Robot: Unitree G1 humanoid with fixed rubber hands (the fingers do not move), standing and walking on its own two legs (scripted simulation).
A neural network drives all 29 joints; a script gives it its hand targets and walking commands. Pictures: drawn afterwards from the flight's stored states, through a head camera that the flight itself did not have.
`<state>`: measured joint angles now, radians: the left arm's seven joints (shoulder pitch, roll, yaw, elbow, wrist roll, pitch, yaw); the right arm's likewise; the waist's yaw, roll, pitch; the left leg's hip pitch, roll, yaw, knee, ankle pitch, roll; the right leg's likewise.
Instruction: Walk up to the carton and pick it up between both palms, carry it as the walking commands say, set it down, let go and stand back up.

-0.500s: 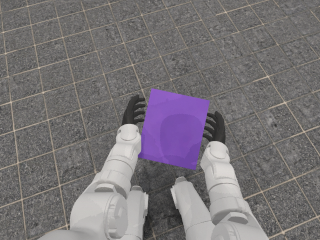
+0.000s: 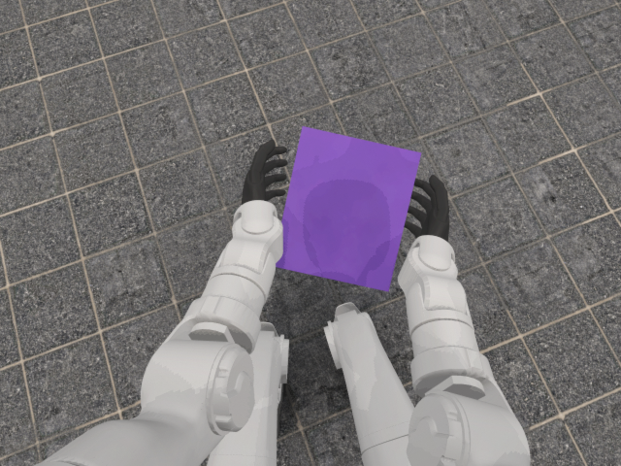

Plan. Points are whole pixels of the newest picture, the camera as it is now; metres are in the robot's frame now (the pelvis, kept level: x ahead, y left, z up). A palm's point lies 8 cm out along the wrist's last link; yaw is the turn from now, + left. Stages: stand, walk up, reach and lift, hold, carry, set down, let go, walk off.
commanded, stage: set down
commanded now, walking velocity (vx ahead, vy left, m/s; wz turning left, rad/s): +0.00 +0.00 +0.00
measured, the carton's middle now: (339, 209) +0.43 -0.09 -0.17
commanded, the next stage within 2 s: none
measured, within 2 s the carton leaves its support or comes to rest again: neither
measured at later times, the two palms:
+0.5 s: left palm (266, 203) +0.45 +0.02 -0.15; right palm (416, 236) +0.37 -0.20 -0.16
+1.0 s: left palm (276, 207) +0.47 +0.01 -0.24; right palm (404, 239) +0.38 -0.21 -0.26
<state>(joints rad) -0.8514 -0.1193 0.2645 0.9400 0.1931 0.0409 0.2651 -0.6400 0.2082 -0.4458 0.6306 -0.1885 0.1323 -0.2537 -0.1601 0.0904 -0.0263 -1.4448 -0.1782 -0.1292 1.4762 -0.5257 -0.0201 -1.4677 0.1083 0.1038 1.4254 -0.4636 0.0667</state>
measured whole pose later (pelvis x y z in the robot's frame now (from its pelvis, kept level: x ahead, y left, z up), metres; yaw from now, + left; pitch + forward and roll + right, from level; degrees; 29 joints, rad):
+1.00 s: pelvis -0.04 +0.00 -0.13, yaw +1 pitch +38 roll +0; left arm -1.26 -0.01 0.31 1.04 0.20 0.15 0.27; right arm -1.00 0.11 -0.55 0.66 -0.24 0.25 -0.18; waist -0.16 0.11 0.09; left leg -1.99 -0.24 -0.09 1.85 -0.52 -0.07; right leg -2.01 0.14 0.12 1.81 -0.47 0.11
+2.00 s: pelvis -0.03 +0.01 -0.21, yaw +1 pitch +36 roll -4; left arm -1.47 0.08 0.14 1.15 0.09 0.18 0.27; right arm -1.13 0.01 -0.51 0.72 -0.16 0.24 -0.14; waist -0.18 0.12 0.30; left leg -2.18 -0.29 -0.07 2.16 -0.60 -0.06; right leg -2.17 0.12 0.08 2.09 -0.56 0.14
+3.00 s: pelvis -0.02 +0.01 -0.21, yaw +0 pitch +40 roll -3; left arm -1.44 0.14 0.15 1.25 0.10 0.10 0.22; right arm -1.17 -0.02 -0.52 0.89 -0.20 0.16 -0.07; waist -0.20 0.12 0.23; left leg -2.24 -0.24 -0.03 2.15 -0.60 -0.03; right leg -2.23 0.08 0.07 2.09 -0.56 0.12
